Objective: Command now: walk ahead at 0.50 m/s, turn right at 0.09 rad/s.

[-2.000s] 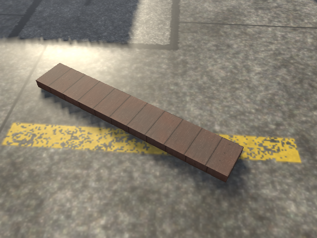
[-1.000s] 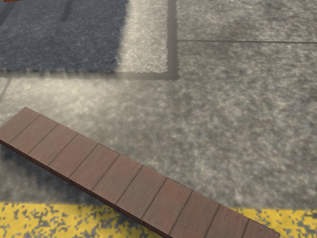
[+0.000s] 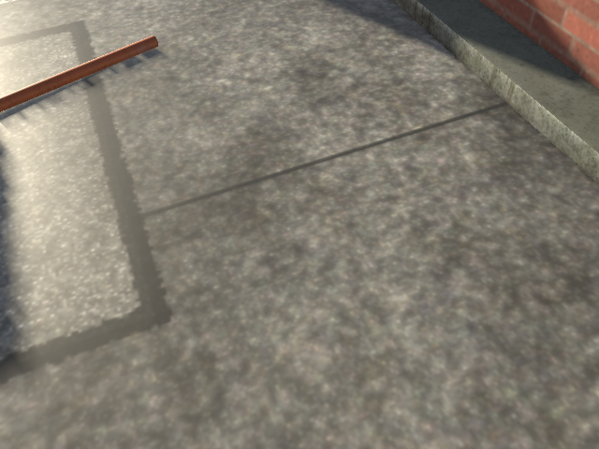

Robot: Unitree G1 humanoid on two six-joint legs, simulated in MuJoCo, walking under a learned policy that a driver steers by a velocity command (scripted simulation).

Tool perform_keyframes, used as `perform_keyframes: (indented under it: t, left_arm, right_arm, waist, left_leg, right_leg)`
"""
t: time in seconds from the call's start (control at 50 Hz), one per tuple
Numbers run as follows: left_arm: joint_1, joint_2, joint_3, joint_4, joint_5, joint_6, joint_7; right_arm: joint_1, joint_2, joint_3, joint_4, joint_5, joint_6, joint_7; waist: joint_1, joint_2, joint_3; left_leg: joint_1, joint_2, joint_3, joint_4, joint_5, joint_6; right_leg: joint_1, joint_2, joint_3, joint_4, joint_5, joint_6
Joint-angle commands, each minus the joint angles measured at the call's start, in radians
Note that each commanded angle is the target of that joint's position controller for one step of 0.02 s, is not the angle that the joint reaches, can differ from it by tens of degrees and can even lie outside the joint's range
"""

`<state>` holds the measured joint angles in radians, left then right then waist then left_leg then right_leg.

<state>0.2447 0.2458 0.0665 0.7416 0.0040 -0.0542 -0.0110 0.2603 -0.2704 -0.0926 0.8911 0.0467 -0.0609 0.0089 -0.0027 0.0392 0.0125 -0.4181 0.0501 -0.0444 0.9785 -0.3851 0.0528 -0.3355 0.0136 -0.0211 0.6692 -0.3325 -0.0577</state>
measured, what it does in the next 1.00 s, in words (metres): goes down: left foot 0.06 m lower, then right foot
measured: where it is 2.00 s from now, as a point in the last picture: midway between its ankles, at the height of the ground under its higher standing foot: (255, 249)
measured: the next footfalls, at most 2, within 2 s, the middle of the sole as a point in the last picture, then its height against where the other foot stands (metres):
left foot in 0.42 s outside the picture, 0.06 m lower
right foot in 0.96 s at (325, 365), level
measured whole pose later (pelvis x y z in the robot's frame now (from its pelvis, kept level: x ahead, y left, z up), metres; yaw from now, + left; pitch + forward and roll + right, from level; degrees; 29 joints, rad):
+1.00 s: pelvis +0.58 +0.10 -0.06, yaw +2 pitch +2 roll +0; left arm -0.01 0.23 0.04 0.70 0.00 -0.10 -0.04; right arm 0.38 -0.27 -0.04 0.98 0.01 -0.05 -0.01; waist -0.06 0.01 0.03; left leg -0.07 -0.03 -0.01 0.76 -0.46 0.05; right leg -0.50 0.02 -0.06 0.54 -0.08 -0.07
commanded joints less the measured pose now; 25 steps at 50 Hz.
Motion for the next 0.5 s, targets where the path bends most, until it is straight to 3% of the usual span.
perform_keyframes:
  t: [0.02, 0.06, 0.1, 0.14, 0.18, 0.22, 0.26, 0.34, 0.38, 0.4, 0.42, 0.44, 0.46, 0.48, 0.5]
  left_arm:
    - [0.022, 0.138, 0.019, -0.032, -0.009, -0.035, -0.003]
    - [0.013, 0.127, 0.014, -0.026, -0.006, -0.05, -0.001]
    - [0.054, 0.135, 0.018, -0.006, 0.002, -0.06, 0.008]
    - [0.082, 0.136, 0.019, 0.011, -0.007, -0.057, 0.012]
    - [0.143, 0.141, 0.022, 0.048, -0.016, -0.059, 0.023]
    - [0.143, 0.154, 0.028, 0.06, -0.025, -0.051, 0.029]
    - [0.141, 0.172, 0.038, 0.073, -0.034, -0.048, 0.028]
    - [0.162, 0.176, 0.049, 0.092, -0.031, -0.03, 0.029]
    - [0.169, 0.195, 0.056, 0.102, -0.029, -0.01, 0.028]
    - [0.151, 0.197, 0.052, 0.098, -0.024, -0.005, 0.025]
    - [0.148, 0.168, 0.039, 0.09, -0.014, -0.007, 0.022]
    - [0.247, 0.015, -0.002, 0.084, 0.022, -0.018, 0.015]
    - [0.405, 0.022, -0.014, 0.095, -0.031, -0.053, 0.014]
    - [0.275, 0.09, -0.002, 0.064, -0.076, -0.071, 0.023]
    - [0.099, 0.16, 0.006, 0.026, -0.082, -0.073, 0.033]
  right_arm:
    - [-0.128, -0.085, -0.007, -0.152, -0.005, -0.028, -0.01]
    - [-0.115, -0.093, -0.009, -0.131, -0.026, -0.025, -0.008]
    - [-0.138, -0.073, -0.002, -0.121, -0.04, -0.026, 0.005]
    - [-0.181, -0.046, 0.01, -0.129, -0.042, -0.031, 0.018]
    - [-0.256, -0.051, 0.012, -0.155, -0.037, -0.04, 0.029]
    - [-0.319, -0.036, 0.025, -0.176, -0.031, -0.042, 0.042]
    - [-0.338, -0.046, 0.029, -0.185, -0.023, -0.04, 0.056]
    - [-0.345, -0.086, 0.031, -0.181, -0.014, -0.037, 0.07]
    - [-0.261, -0.123, 0.017, -0.148, -0.018, -0.041, 0.063]
    - [-0.117, -0.157, -0.001, -0.097, -0.025, -0.045, 0.055]
    - [0.053, -0.198, -0.015, -0.045, -0.032, -0.045, 0.048]
    - [0.134, -0.268, -0.012, -0.019, -0.048, -0.042, 0.043]
    - [0.208, -0.297, -0.021, -0.016, -0.037, -0.032, 0.05]
    - [0.226, -0.274, -0.027, 0.008, -0.019, -0.021, 0.049]
    - [0.117, -0.207, -0.008, -0.028, -0.025, -0.029, 0.041]
  waist:
    - [0.015, -0.174, 0.077]
    - [0.007, -0.132, 0.062]
    - [0.017, -0.073, 0.038]
    - [0.033, -0.054, 0.023]
    - [0.057, -0.061, 0.027]
    - [0.074, -0.076, 0.066]
    - [0.077, -0.088, 0.075]
    - [0.08, -0.085, 0.092]
    - [0.036, -0.079, 0.034]
    - [-0.036, -0.058, -0.056]
    - [-0.112, -0.054, -0.154]
    - [-0.053, 0.234, -0.285]
    - [-0.047, 0.36, -0.469]
    - [-0.092, 0.207, -0.423]
    - [-0.104, 0.047, -0.252]
  left_leg:
    - [-0.412, 0.076, -0.044, 0.133, 0.055, 0.004]
    - [-0.371, 0.095, -0.036, 0.055, 0.15, -0.004]
    - [-0.333, 0.089, -0.013, -0.032, 0.299, -0.015]
    - [-0.299, 0.074, 0.011, -0.144, 0.399, -0.027]
    - [-0.361, 0.071, -0.012, -0.244, 0.512, -0.029]
    - [-0.287, 0.055, 0.005, -0.404, 0.582, -0.033]
    - [-0.198, 0.047, -0.003, -0.467, 0.619, -0.028]
    - [-0.192, 0.056, -0.017, -0.529, 0.527, -0.005]
    - [-0.08, 0.026, 0.021, -0.541, 0.425, 0.017]
    - [0.108, -0.016, 0.072, -0.555, 0.432, 0.036]
    - [0.409, 0.031, 0.049, -0.462, 0.479, 0.057]
    - [0.727, 0.21, -0.153, -0.283, 0.742, 0.096]
    - [0.922, 0.362, -0.588, -0.431, 0.584, 0.296]
    - [0.885, 0.386, -0.708, -0.62, 0.224, 0.306]
    - [0.715, 0.334, -0.585, -0.671, 0.159, 0.24]
  right_leg:
    - [0.182, -0.32, 0.553, -0.526, -0.273, -0.224]
    - [0.189, -0.269, 0.402, -0.525, -0.03, -0.187]
    - [0.216, -0.241, 0.275, -0.518, 0.216, -0.176]
    - [0.241, -0.218, 0.186, -0.512, 0.326, -0.167]
    - [0.331, -0.228, 0.17, -0.481, 0.317, -0.157]
    - [0.275, -0.206, 0.119, -0.477, 0.246, -0.133]
    - [0.234, -0.221, 0.106, -0.445, 0.19, -0.121]
    - [0.338, -0.256, 0.124, -0.323, 0.225, -0.093]
    - [0.393, -0.247, 0.119, -0.158, 0.441, -0.073]
    - [0.367, -0.2, 0.086, 0.013, 0.563, -0.05]
    - [0.17, -0.148, 0.069, 0.259, 0.457, -0.014]
    - [-0.156, -0.047, 0.053, 0.666, -0.32, 0.034]
    - [-0.359, 0.079, 0.175, 0.891, -0.375, 0.068]
    - [-0.489, 0.024, 0.184, 0.897, -0.282, 0.071]
    - [-0.509, -0.045, 0.14, 0.813, -0.161, 0.055]
Keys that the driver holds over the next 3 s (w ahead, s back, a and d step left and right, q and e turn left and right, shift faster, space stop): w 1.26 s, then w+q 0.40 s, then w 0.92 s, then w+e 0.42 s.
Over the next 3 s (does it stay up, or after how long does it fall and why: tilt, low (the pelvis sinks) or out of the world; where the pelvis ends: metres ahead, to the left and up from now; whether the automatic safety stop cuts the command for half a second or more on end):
stays up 1.66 0.38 -0.05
